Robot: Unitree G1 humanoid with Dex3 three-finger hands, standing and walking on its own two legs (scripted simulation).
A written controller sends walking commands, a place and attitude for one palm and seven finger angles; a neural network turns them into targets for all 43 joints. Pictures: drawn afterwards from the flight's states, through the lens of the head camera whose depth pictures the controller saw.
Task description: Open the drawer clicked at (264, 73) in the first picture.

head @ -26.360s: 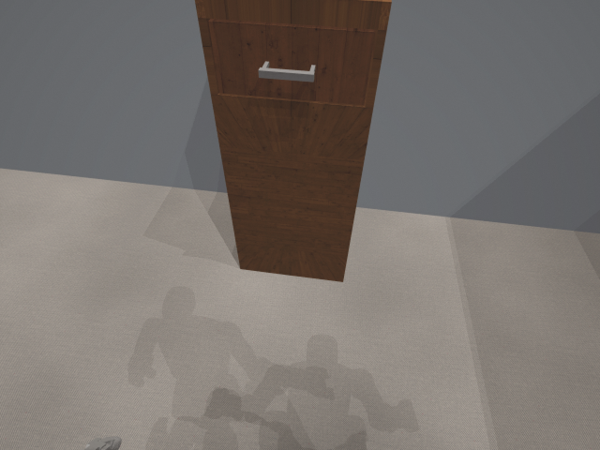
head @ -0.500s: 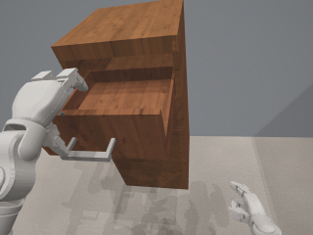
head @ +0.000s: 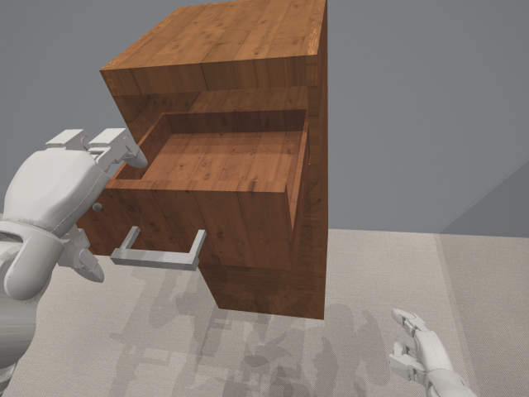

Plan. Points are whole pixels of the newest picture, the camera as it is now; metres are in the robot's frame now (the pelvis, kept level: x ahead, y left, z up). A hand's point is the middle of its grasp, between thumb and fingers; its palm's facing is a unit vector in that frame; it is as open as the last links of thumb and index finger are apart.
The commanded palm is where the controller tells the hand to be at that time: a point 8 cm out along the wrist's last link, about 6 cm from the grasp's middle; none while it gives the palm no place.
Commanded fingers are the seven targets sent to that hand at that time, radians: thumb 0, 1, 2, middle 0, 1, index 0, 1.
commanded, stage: draw the hand back to the body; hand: left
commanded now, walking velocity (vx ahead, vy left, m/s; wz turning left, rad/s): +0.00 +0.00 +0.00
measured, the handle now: (160, 247) +0.29 +0.21 +0.11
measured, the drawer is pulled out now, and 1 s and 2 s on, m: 0.28 0.28 0.28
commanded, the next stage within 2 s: step back with the hand held close in 1.22 s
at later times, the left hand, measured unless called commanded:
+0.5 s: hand (40, 182) +0.21 +0.22 +0.31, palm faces +0.51 -0.81 -0.28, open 13.0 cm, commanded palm +0.17 +0.26 +0.30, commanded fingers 0.00 0.03 0.52 -0.26 -0.86 -0.26 -0.86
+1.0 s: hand (24, 184) +0.21 +0.24 +0.31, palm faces +0.58 -0.75 -0.33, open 8.8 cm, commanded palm +0.16 +0.28 +0.30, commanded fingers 0.00 0.90 0.90 -0.20 -0.30 -0.20 -0.30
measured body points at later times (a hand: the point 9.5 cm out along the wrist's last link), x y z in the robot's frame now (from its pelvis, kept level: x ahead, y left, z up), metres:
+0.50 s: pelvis +0.02 +0.00 +0.01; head +0.00 -0.01 +0.46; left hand +0.18 +0.26 +0.32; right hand +0.22 -0.20 -0.07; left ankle +0.00 +0.11 -0.73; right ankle +0.05 -0.09 -0.73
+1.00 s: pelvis +0.03 +0.00 +0.01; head +0.01 -0.02 +0.46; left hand +0.18 +0.28 +0.32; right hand +0.24 -0.20 -0.08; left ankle +0.00 +0.11 -0.73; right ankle +0.05 -0.09 -0.73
